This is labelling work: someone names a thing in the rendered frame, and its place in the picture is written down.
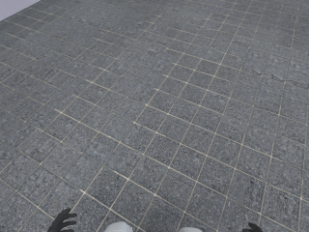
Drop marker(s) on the robot right hand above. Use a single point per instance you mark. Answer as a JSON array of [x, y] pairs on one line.
[[254, 227]]

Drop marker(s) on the robot left hand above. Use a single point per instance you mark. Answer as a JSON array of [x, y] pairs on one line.
[[58, 223]]

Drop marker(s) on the left robot thigh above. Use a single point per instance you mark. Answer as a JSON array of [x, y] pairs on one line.
[[119, 226]]

